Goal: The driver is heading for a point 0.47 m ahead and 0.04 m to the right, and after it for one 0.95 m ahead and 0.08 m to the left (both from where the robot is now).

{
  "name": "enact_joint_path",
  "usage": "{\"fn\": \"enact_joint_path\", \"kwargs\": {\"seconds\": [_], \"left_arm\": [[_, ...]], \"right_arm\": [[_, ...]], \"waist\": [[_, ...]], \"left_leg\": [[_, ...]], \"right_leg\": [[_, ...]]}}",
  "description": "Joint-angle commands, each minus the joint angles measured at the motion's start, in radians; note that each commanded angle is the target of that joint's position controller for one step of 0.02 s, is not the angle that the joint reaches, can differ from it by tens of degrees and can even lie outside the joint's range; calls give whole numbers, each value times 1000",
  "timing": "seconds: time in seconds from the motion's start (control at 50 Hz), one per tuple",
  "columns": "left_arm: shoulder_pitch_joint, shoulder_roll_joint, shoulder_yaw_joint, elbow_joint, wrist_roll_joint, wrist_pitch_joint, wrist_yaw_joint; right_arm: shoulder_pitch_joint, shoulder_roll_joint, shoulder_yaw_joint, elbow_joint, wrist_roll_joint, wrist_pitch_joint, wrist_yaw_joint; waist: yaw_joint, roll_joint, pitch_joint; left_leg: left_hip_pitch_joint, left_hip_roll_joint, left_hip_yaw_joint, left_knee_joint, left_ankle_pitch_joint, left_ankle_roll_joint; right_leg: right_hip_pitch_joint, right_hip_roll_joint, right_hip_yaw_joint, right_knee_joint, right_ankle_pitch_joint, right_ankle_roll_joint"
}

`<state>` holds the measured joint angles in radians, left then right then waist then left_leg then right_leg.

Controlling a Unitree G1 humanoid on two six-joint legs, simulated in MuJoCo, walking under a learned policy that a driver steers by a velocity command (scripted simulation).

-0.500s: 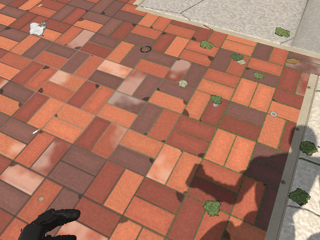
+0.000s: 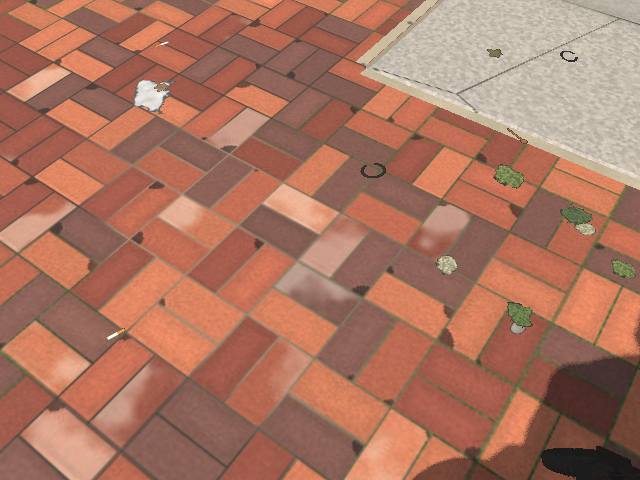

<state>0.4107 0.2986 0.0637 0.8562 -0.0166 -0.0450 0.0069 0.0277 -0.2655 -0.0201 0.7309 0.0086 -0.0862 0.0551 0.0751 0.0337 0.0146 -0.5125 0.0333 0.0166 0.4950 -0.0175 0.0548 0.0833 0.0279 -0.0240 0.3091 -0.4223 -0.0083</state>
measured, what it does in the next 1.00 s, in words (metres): walks ahead: right foot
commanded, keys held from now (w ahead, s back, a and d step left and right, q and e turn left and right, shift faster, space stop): w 1.00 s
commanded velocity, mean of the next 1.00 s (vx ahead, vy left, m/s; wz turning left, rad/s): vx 0.50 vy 0.00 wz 0.00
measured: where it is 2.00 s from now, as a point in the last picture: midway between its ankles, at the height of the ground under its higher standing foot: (362, 282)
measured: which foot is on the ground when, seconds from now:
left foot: down 0.00-0.54, up 0.56-1.00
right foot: down 0.00-0.02, up 0.04-0.52, down 0.54-1.00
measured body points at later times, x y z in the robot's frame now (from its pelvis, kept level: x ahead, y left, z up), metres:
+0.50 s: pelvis +0.27 +0.00 +0.01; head +0.30 -0.01 +0.46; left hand +0.50 +0.22 -0.07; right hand +0.27 -0.29 -0.12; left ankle +0.14 +0.11 -0.72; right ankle +0.43 -0.13 -0.71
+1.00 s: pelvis +0.55 -0.03 +0.02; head +0.57 -0.03 +0.46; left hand +0.54 +0.25 -0.11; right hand +0.76 -0.26 -0.08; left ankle +0.73 +0.12 -0.69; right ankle +0.43 -0.13 -0.72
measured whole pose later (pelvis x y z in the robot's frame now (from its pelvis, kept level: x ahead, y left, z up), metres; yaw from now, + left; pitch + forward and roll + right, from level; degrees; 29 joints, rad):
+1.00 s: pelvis +0.55 -0.03 +0.02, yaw +1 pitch +2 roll -2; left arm 0.36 0.27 0.05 0.93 -0.01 -0.07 0.00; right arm 0.04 -0.26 -0.03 0.79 0.01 -0.07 0.03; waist 0.08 0.05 0.02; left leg -0.61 0.08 -0.01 0.55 0.06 0.01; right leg 0.05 0.06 -0.05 0.20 -0.28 -0.04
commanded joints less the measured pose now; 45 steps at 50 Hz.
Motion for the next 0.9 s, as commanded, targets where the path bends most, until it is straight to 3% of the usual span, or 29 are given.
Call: {"fn": "enact_joint_path", "kwargs": {"seconds": [0.02, 0.04, 0.06, 0.08, 0.1, 0.12, 0.14, 0.2, 0.26, 0.34, 0.4, 0.46, 0.5, 0.52, 0.54, 0.56, 0.58, 0.6, 0.62, 0.64, 0.66, 0.7, 0.74, 0.8, 0.9], "left_arm": [[-18, 114, 12, -71, 26, 2, 14], [121, -8, -20, -76, 17, -19, 1], [45, 99, 0, -64, -1, -39, -5], [-57, 143, 14, -96, -25, -52, -10], [-115, 133, 10, -110, -21, -57, -5], [-144, 125, 14, -114, -4, -56, -1], [-122, 113, 16, -109, 1, -48, -1], [-101, 66, 8, -99, 5, -21, 2], [-203, 52, 2, -130, 15, -17, 3], [-333, 26, -11, -155, 11, -33, -12], [-419, 30, -14, -181, 2, -40, -27], [-454, 50, -10, -202, 0, -47, -43], [-397, 77, 1, -189, 2, -50, -47], [-300, 102, 17, -160, 5, -51, -45], [-140, 152, 42, -111, 9, -50, -36], [1, 242, 64, -88, 26, -46, -28], [42, 248, 63, -71, 11, -40, -33], [13, 162, 38, -76, 2, -42, -33], [-69, 138, 27, -89, 3, -42, -30], [-133, 118, 21, -98, 13, -43, -31], [-175, 92, 13, -103, 21, -47, -33], [-202, 72, 9, -97, 25, -56, -35], [-191, 91, 13, -78, 18, -66, -32], [-150, 114, 19, -47, 17, -62, -18], [-67, 135, 20, 4, 5, -50, -6]], "right_arm": [[359, -251, -89, 33, -10, -6, -21], [395, -305, -100, 54, -9, -2, -15], [386, -204, -73, 43, 8, -2, -15], [318, -174, -63, 35, 5, -4, -19], [254, -164, -59, 25, -2, -4, -22], [212, -140, -54, 21, -11, -5, -21], [192, -122, -47, 19, -24, -10, -21], [193, -126, -49, 37, -12, -23, -22], [223, -158, -58, 60, -10, -19, -36], [272, -176, -61, 87, 1, -8, -47], [332, -188, -64, 120, 8, 4, -49], [347, -198, -71, 142, 13, 21, -55], [329, -212, -77, 144, 15, 31, -60], [306, -211, -76, 141, 16, 37, -62], [311, -179, -63, 136, 8, 40, -65], [376, -102, -35, 105, -13, 30, -63], [439, -37, -14, 112, -9, 9, -57], [349, -146, -41, 104, 18, -8, -48], [266, -174, -49, 75, 34, -18, -45], [226, -168, -49, 70, 23, -21, -49], [223, -157, -53, 71, 11, -16, -51], [264, -122, -51, 86, 8, 4, -51], [247, -101, -48, 80, 2, 21, -56], [150, -92, -46, 49, -7, 22, -57], [-17, -59, -31, 6, 1, 7, -39]], "waist": [[-212, 11, -272], [-133, 287, -389], [-185, 177, -356], [-178, 121, -208], [-151, 33, -128], [-126, 9, -68], [-93, 38, -64], [-63, 41, -42], [-83, 19, 2], [-129, 19, 28], [-161, 21, 49], [-150, 32, 57], [-107, 49, 22], [-48, 48, -35], [18, 24, -146], [29, -134, -307], [9, -326, -393], [37, -223, -296], [18, -178, -164], [-8, -109, -96], [-40, -106, -54], [-81, -128, -50], [-91, -112, -24], [-70, -86, 11], [-9, -82, 46]], "left_leg": [[588, 142, -167, 40, 24, 110], [898, 344, -663, -89, -244, 271], [885, 329, -731, -179, -391, 242], [763, 304, -586, -200, -369, 202], [625, 271, -484, -218, -267, 184], [510, 239, -405, -244, -156, 181], [441, 217, -355, -267, -85, 177], [357, 197, -258, -336, -3, 196], [357, 183, -185, -375, 42, 193], [367, 138, -88, -381, 44, 149], [434, 169, -90, -360, 23, 147], [538, 219, -109, -305, 74, 131], [575, 228, -106, -227, 225, 110], [564, 198, -75, -113, 376, 90], [481, 142, -34, 85, 390, 59], [170, 42, 19, 446, 92, 3], [-110, -97, -56, 682, -559, -30], [-222, -38, -139, 779, -557, -14], [-260, 14, -107, 766, -458, -1], [-228, 56, -87, 720, -368, -4], [-182, 86, -88, 667, -307, -10], [-94, 109, -90, 620, -252, -26], [-108, 116, -79, 561, -207, -48], [-173, 117, -73, 397, -57, -74], [-115, 67, -25, 122, 136, -70]], "right_leg": [[-261, -147, 20, 551, 618, -78], [-658, 45, 53, 881, -93, -12], [-770, 6, 176, 984, -160, -23], [-834, -43, 151, 990, -75, -34], [-812, -94, 117, 948, 16, -34], [-781, -125, 107, 890, 72, -29], [-717, -150, 116, 860, 113, -26], [-679, -168, 100, 770, 148, 0], [-747, -176, 88, 610, 294, 27], [-693, -138, 48, 357, 499, 29], [-688, -116, 39, 267, 520, 21], [-702, -105, 49, 209, 433, -13], [-609, -79, 28, 186, 361, -43], [-468, -49, -3, 159, 358, -66], [-227, -58, 5, 172, 374, -99], [147, -288, 316, 201, 343, -209], [320, -415, 701, 51, 128, -307], [255, -387, 675, 0, -2, -267], [117, -359, 544, -27, 42, -234], [-12, -322, 450, -55, 134, -221], [-110, -291, 381, -86, 225, -214], [-200, -254, 299, -138, 314, -217], [-240, -247, 236, -172, 389, -230], [-222, -232, 170, -195, 456, -224], [-188, -205, 87, -201, 445, -190]]}}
